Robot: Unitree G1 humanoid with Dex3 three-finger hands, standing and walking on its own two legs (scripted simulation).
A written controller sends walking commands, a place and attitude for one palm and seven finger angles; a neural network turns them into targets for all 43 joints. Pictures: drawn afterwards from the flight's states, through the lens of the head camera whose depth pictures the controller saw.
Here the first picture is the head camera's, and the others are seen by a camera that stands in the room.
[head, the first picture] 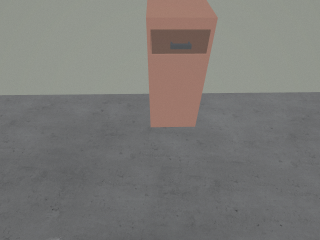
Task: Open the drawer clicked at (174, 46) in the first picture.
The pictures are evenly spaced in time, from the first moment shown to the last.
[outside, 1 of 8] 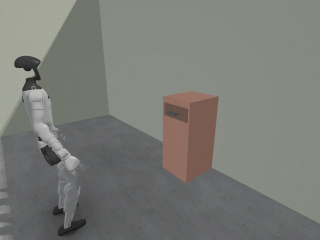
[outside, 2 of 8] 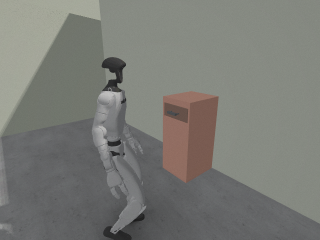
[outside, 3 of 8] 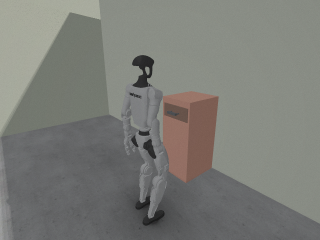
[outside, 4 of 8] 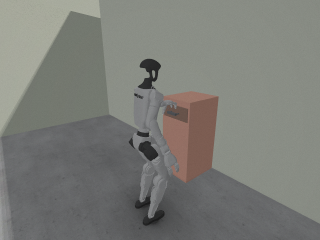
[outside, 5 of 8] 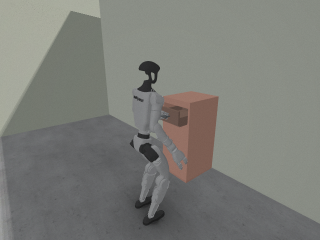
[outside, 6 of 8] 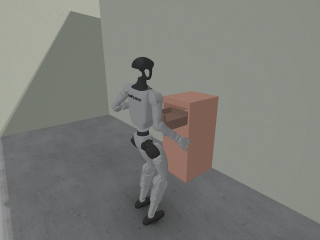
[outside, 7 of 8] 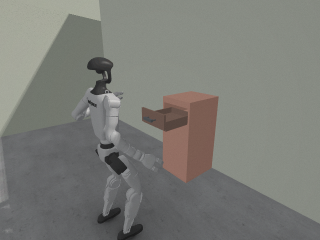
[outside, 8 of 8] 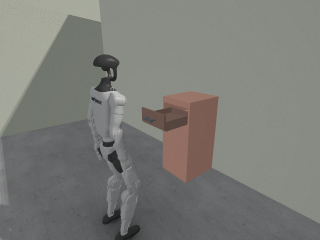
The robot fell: no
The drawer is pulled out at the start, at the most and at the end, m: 0.00 0.30 0.29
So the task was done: yes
